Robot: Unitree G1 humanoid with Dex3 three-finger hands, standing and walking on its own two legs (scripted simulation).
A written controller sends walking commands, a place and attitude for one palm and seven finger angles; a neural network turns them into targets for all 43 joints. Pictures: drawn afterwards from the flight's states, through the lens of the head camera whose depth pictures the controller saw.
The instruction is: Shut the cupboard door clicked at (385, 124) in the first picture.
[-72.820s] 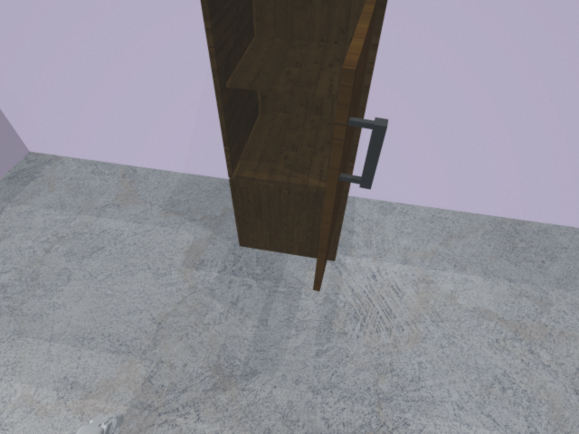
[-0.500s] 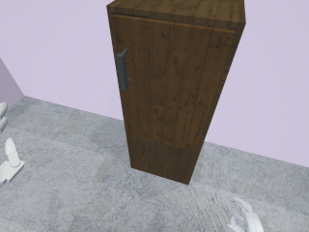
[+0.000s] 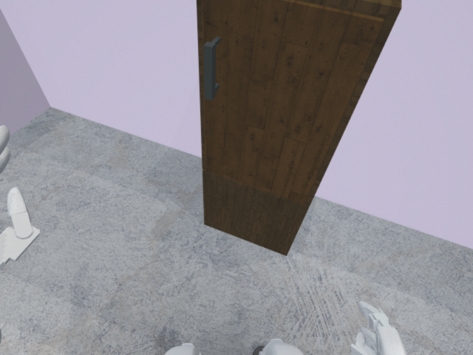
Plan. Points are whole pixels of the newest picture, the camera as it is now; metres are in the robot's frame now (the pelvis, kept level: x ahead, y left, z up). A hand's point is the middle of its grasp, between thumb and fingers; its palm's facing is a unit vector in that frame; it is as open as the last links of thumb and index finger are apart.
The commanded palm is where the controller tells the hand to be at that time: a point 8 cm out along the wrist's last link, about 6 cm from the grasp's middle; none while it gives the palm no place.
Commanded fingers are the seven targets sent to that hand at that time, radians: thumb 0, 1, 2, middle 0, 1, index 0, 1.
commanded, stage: step back with the hand held close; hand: left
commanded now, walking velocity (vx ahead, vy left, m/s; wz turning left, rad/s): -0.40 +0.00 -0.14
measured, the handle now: (213, 69) +0.72 +0.09 +0.11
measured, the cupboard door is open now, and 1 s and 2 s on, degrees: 0 0 0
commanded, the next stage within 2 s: stop stepping back and stand still in 0.10 s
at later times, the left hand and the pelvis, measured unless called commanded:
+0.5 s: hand (4, 320) +0.13 +0.22 +0.20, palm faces +0.29 -0.83 -0.48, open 7.4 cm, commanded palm +0.08 +0.27 +0.20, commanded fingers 0.00 0.90 0.90 -0.20 -0.30 -0.20 -0.30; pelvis -0.10 -0.01 +0.01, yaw -8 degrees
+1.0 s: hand out of the picture +0.06 +0.27 +0.19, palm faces +0.44 -0.82 -0.35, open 7.4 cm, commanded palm +0.01 +0.31 +0.20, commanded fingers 0.00 0.90 0.90 -0.20 -0.30 -0.20 -0.30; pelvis -0.16 +0.02 +0.01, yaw -5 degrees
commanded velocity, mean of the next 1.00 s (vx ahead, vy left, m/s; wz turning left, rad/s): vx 0.09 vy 0.03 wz -0.03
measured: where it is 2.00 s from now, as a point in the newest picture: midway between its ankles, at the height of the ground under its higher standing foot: outside the picture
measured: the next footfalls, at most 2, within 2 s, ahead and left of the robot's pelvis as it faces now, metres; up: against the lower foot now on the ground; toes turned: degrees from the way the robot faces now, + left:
right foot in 0.28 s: -0.16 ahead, -0.13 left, +0.00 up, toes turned -7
left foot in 0.48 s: +0.01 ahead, +0.07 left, +0.00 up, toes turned -5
